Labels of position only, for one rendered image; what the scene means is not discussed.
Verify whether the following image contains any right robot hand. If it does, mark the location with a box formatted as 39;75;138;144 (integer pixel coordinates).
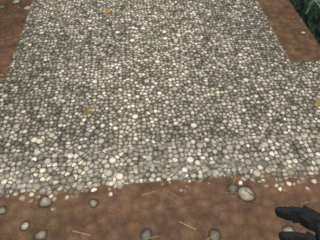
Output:
275;205;320;240

